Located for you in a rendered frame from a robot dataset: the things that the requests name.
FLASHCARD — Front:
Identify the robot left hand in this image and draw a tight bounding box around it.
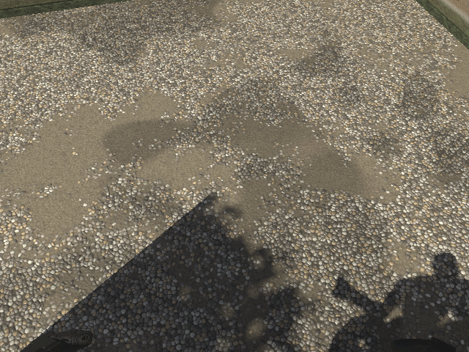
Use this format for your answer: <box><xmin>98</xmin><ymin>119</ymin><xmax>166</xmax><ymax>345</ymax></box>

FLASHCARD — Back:
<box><xmin>21</xmin><ymin>330</ymin><xmax>93</xmax><ymax>352</ymax></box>

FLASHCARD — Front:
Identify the robot right hand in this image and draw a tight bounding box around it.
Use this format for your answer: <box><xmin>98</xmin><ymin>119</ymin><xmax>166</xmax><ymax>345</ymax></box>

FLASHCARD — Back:
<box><xmin>391</xmin><ymin>337</ymin><xmax>456</xmax><ymax>352</ymax></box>

